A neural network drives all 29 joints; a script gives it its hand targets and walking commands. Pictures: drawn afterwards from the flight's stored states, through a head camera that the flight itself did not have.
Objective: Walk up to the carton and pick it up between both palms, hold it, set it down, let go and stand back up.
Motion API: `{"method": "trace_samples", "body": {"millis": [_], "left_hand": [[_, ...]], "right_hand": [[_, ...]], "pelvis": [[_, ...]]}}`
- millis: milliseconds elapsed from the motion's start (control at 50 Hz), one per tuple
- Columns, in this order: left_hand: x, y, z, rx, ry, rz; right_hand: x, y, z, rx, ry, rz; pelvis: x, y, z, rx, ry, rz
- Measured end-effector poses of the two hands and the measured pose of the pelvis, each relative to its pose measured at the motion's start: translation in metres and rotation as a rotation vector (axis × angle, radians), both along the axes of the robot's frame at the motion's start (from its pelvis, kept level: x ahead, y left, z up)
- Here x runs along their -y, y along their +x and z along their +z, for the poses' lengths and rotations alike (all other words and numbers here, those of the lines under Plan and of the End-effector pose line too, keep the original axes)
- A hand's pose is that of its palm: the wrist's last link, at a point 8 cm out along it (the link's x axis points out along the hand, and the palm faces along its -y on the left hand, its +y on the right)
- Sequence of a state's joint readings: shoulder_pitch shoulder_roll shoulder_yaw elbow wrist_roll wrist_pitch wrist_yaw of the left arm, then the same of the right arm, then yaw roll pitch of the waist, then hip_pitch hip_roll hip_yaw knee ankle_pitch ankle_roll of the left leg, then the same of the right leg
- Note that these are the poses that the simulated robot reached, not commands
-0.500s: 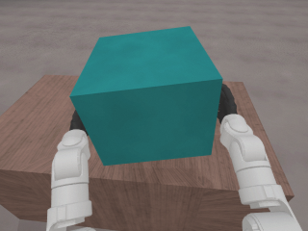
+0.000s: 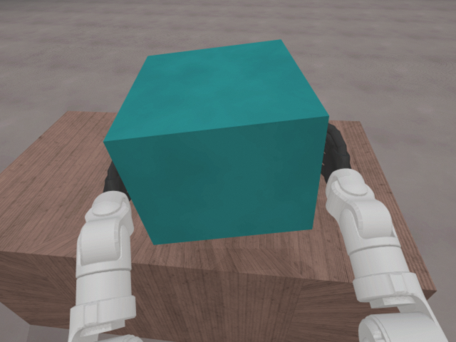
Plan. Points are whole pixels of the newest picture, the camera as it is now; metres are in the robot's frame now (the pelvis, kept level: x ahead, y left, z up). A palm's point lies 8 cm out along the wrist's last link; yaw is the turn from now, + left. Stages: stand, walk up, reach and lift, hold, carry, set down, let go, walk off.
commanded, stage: hold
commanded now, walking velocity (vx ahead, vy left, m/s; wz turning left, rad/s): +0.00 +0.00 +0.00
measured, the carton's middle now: (222, 134) +0.46 +0.00 +0.18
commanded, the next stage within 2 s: set down in 0.62 s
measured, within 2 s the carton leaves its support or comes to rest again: neither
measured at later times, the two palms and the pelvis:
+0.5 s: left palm (118, 194) +0.35 +0.18 +0.15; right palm (335, 169) +0.35 -0.18 +0.17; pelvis +0.00 +0.00 +0.00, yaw +0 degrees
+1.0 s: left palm (120, 206) +0.35 +0.19 +0.12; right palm (324, 177) +0.36 -0.17 +0.14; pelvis +0.01 +0.00 +0.00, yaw +0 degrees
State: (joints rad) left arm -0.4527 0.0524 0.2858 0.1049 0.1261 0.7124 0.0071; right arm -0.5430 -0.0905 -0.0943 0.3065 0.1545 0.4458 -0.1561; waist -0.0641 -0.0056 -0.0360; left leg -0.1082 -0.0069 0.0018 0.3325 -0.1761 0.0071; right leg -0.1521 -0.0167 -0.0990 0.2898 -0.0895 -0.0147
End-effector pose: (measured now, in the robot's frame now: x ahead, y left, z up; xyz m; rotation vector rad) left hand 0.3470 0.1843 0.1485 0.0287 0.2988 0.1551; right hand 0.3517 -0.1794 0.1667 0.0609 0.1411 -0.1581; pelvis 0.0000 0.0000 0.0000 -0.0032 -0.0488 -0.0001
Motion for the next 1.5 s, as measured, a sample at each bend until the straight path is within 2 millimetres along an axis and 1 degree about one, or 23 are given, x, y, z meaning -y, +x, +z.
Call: {"method": "trace_samples", "body": {"millis": [640,800,900,1080,1180,1280,1500], "left_hand": [[-0.001,0.002,0.000,0.002,-0.004,0.000],[0.002,0.000,0.001,0.047,0.016,0.017],[-0.001,0.003,-0.010,0.054,0.022,0.009],[-0.009,0.003,-0.051,0.010,0.027,0.021],[-0.008,0.004,-0.066,-0.003,0.027,0.019],[-0.003,0.011,-0.071,-0.002,0.033,0.006],[0.010,0.030,-0.069,-0.001,0.042,-0.020]], "right_hand": [[-0.001,0.002,-0.001,-0.003,-0.001,0.002],[-0.001,0.003,-0.003,0.051,-0.032,-0.010],[-0.004,0.007,-0.011,0.088,-0.059,-0.008],[-0.012,0.014,-0.043,0.083,-0.071,0.010],[-0.011,0.017,-0.057,0.070,-0.076,0.013],[-0.006,0.021,-0.061,0.069,-0.075,0.003],[0.007,0.028,-0.062,0.066,-0.074,-0.025]], "pelvis": [[-0.001,0.000,0.000,-0.007,0.000,0.001],[0.000,0.003,0.000,0.043,-0.004,-0.006],[0.002,0.006,0.001,0.063,-0.002,0.000],[0.002,0.016,0.001,0.057,-0.005,0.015],[0.001,0.023,0.001,0.034,-0.008,0.023],[0.000,0.028,0.001,0.011,-0.011,0.023],[-0.002,0.034,0.001,-0.003,-0.011,0.008]]}}
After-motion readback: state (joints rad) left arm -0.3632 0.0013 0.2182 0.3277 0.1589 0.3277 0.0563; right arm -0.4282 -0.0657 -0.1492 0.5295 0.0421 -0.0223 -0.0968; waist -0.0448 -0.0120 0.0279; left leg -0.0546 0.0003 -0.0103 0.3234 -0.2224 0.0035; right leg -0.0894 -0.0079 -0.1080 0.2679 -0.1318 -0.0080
